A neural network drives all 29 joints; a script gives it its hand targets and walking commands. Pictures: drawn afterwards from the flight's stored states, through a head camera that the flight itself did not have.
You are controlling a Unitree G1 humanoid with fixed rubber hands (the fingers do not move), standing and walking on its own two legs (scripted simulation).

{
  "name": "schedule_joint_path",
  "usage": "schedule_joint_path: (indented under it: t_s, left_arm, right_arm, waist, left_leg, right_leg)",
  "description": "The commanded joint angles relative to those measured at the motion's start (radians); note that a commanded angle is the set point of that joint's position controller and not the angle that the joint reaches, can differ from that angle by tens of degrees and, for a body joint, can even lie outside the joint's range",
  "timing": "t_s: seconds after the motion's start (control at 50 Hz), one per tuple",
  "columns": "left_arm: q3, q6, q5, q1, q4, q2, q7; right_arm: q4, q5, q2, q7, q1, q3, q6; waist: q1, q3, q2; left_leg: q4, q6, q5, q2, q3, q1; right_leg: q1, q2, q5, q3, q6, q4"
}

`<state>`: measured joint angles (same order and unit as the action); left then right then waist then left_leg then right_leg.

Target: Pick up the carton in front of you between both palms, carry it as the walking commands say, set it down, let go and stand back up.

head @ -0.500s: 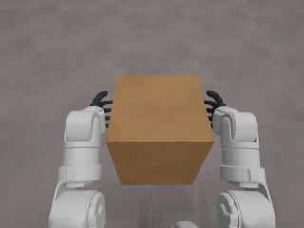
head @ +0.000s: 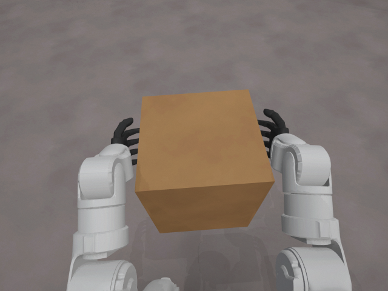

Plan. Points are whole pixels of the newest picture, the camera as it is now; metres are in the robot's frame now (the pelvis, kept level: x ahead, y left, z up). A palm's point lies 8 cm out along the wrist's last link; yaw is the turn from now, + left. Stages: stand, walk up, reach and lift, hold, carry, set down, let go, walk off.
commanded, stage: carry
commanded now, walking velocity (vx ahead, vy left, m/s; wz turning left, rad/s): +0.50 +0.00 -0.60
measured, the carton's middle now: (200, 167) +0.36 +0.02 +0.02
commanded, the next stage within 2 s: none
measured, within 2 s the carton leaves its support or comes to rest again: neither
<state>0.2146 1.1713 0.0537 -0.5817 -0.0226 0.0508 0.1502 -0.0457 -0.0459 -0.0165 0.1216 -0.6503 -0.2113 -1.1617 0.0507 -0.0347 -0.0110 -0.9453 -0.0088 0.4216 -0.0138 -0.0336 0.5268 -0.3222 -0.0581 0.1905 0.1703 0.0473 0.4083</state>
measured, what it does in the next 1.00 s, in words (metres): walks ahead, turning right: left foot, then right foot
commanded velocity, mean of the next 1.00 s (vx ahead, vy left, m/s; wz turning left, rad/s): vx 0.50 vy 0.00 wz -0.60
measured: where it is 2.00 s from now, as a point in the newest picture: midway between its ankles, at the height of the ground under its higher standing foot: (278, 138)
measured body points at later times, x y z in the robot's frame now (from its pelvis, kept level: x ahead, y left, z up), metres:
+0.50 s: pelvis +0.31 +0.00 -0.01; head +0.33 +0.02 +0.44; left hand +0.65 +0.06 +0.06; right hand +0.55 -0.23 +0.07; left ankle +0.18 +0.11 -0.75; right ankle +0.40 -0.14 -0.71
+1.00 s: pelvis +0.61 -0.10 -0.01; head +0.58 -0.09 +0.44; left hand +0.92 -0.10 +0.09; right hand +0.77 -0.37 +0.08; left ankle +0.80 -0.04 -0.72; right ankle +0.46 -0.12 -0.75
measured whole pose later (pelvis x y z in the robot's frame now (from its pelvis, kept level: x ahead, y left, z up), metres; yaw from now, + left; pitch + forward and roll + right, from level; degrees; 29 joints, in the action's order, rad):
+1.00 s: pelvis +0.61 -0.10 -0.01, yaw -29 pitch +4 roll +0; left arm 0.09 1.21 0.10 -0.15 -0.33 0.13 0.10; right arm 0.35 -0.12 -0.13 0.09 -0.13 -0.10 -1.20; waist 0.02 0.16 0.01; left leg -0.54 0.09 0.09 0.10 -0.09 0.56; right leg -0.04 0.07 0.35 -0.05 0.07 0.32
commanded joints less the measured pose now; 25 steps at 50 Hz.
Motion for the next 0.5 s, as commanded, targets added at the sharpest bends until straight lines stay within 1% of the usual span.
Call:
schedule_joint_path:
  t_s: [0.0,0.04,0.06,0.08,0.1,0.12,0.14,0.16,0.18,0.2,0.22,0.24,0.26,0.28,0.3,0.32,0.36,0.42,0.44,0.48]
  left_arm:
    - [-0.756,-0.017,-0.511,-0.833,-0.155,1.032,-0.275]
    - [-0.740,-0.001,-0.517,-0.810,-0.112,1.015,-0.288]
    - [-0.729,0.006,-0.515,-0.793,-0.085,1.009,-0.295]
    - [-0.718,0.012,-0.512,-0.779,-0.058,1.006,-0.300]
    - [-0.709,0.017,-0.511,-0.771,-0.032,1.007,-0.305]
    - [-0.704,0.022,-0.506,-0.762,-0.009,1.011,-0.308]
    - [-0.697,0.028,-0.495,-0.752,0.017,1.007,-0.310]
    - [-0.688,0.036,-0.487,-0.735,0.041,1.005,-0.313]
    - [-0.667,0.050,-0.487,-0.755,0.047,1.028,-0.315]
    - [-0.672,0.056,-0.483,-0.776,0.033,1.039,-0.317]
    - [-0.671,0.060,-0.483,-0.784,0.024,1.058,-0.317]
    - [-0.667,0.062,-0.479,-0.757,0.018,1.083,-0.316]
    - [-0.664,0.063,-0.468,-0.715,0.011,1.101,-0.313]
    - [-0.662,0.063,-0.449,-0.659,0.000,1.115,-0.306]
    - [-0.660,0.061,-0.424,-0.598,-0.015,1.125,-0.297]
    - [-0.662,0.058,-0.397,-0.536,-0.033,1.130,-0.287]
    - [-0.677,0.046,-0.344,-0.426,-0.081,1.127,-0.268]
    - [-0.714,0.028,-0.283,-0.310,-0.174,1.099,-0.251]
    - [-0.730,0.023,-0.270,-0.278,-0.205,1.088,-0.249]
    - [-0.759,0.016,-0.251,-0.203,-0.251,1.065,-0.251]
  right_arm:
    - [0.088,0.341,-1.026,-0.184,-0.593,0.660,0.016]
    - [0.074,0.299,-0.986,-0.164,-0.560,0.637,0.008]
    - [0.068,0.281,-0.970,-0.159,-0.552,0.626,0.003]
    - [0.060,0.267,-0.960,-0.158,-0.548,0.615,-0.003]
    - [0.050,0.259,-0.957,-0.160,-0.542,0.607,-0.010]
    - [0.039,0.256,-0.953,-0.165,-0.533,0.599,-0.016]
    - [0.023,0.257,-0.953,-0.171,-0.520,0.593,-0.024]
    - [0.012,0.255,-0.938,-0.178,-0.508,0.579,-0.034]
    - [-0.002,0.237,-0.920,-0.184,-0.521,0.565,-0.036]
    - [0.016,0.251,-0.948,-0.191,-0.521,0.574,-0.041]
    - [0.046,0.276,-0.986,-0.198,-0.551,0.588,-0.044]
    - [0.082,0.299,-1.022,-0.206,-0.568,0.607,-0.048]
    - [0.113,0.320,-1.060,-0.213,-0.572,0.626,-0.051]
    - [0.140,0.337,-1.092,-0.222,-0.553,0.643,-0.055]
    - [0.163,0.347,-1.118,-0.232,-0.519,0.654,-0.058]
    - [0.186,0.353,-1.136,-0.242,-0.477,0.662,-0.060]
    - [0.232,0.364,-1.152,-0.264,-0.398,0.688,-0.061]
    - [0.294,0.379,-1.146,-0.295,-0.293,0.740,-0.051]
    - [0.314,0.383,-1.138,-0.303,-0.258,0.756,-0.047]
    - [0.342,0.379,-1.113,-0.316,-0.168,0.778,-0.038]
  waist:
    - [-0.002,0.531,-0.163]
    - [0.001,0.531,-0.206]
    - [0.002,0.524,-0.211]
    - [-0.001,0.517,-0.200]
    - [-0.021,0.515,-0.168]
    - [-0.046,0.525,-0.120]
    - [-0.068,0.542,-0.079]
    - [-0.079,0.579,0.106]
    - [-0.081,0.569,0.312]
    - [-0.085,0.530,0.254]
    - [-0.080,0.480,0.194]
    - [-0.076,0.446,0.115]
    - [-0.074,0.426,0.093]
    - [-0.073,0.420,0.103]
    - [-0.072,0.420,0.130]
    - [-0.071,0.426,0.148]
    - [-0.071,0.418,0.163]
    - [-0.077,0.367,0.170]
    - [-0.079,0.353,0.178]
    - [-0.075,0.357,0.210]
  left_leg:
    - [0.245,0.002,-0.068,-0.017,-0.057,0.013]
    - [0.357,-0.005,-0.166,-0.043,-0.105,-0.056]
    - [0.407,-0.008,-0.204,-0.047,-0.116,-0.093]
    - [0.470,-0.009,-0.249,-0.041,-0.125,-0.151]
    - [0.561,-0.010,-0.325,-0.031,-0.143,-0.264]
    - [0.609,-0.017,-0.358,-0.009,-0.145,-0.421]
    - [0.600,-0.036,-0.329,0.086,-0.073,-0.602]
    - [0.590,-0.068,-0.381,0.341,0.194,-0.763]
    - [0.617,-0.212,-0.340,0.482,0.451,-0.894]
    - [0.633,-0.228,-0.274,0.488,0.442,-0.851]
    - [0.649,-0.195,-0.326,0.452,0.364,-0.798]
    - [0.662,-0.157,-0.407,0.426,0.274,-0.750]
    - [0.674,-0.121,-0.486,0.404,0.198,-0.728]
    - [0.680,-0.094,-0.554,0.380,0.124,-0.725]
    - [0.676,-0.077,-0.627,0.362,0.072,-0.736]
    - [0.668,-0.069,-0.685,0.351,0.029,-0.760]
    - [0.655,-0.059,-0.753,0.333,-0.049,-0.784]
    - [0.641,-0.038,-0.847,0.298,-0.164,-0.752]
    - [0.628,-0.026,-0.903,0.290,-0.201,-0.738]
    - [0.541,0.006,-1.147,0.283,-0.266,-0.720]
  right_leg:
    - [0.472,-0.205,-0.516,-0.237,0.089,-0.061]
    - [0.441,-0.177,-0.546,-0.190,0.071,-0.040]
    - [0.419,-0.172,-0.530,-0.178,0.069,-0.031]
    - [0.387,-0.165,-0.495,-0.162,0.067,-0.009]
    - [0.320,-0.149,-0.434,-0.131,0.056,0.040]
    - [0.219,-0.128,-0.382,-0.105,0.039,0.117]
    - [0.070,-0.106,-0.243,-0.088,0.008,0.217]
    - [-0.111,-0.067,0.140,-0.052,-0.032,0.437]
    - [-0.393,0.038,0.382,-0.069,-0.043,0.612]
    - [-0.461,-0.015,0.394,-0.145,-0.024,0.712]
    - [-0.471,-0.035,0.352,-0.158,-0.019,0.720]
    - [-0.449,-0.053,0.291,-0.157,-0.026,0.689]
    - [-0.430,-0.059,0.232,-0.151,-0.032,0.631]
    - [-0.406,-0.050,0.186,-0.136,-0.038,0.579]
    - [-0.393,-0.033,0.147,-0.116,-0.042,0.544]
    - [-0.392,-0.018,0.119,-0.098,-0.044,0.517]
    - [-0.397,-0.002,0.064,-0.071,-0.040,0.446]
    - [-0.339,0.033,-0.042,-0.001,-0.022,0.279]
    - [-0.300,0.052,-0.083,0.029,-0.012,0.219]
    - [-0.169,0.117,-0.156,0.099,0.015,0.130]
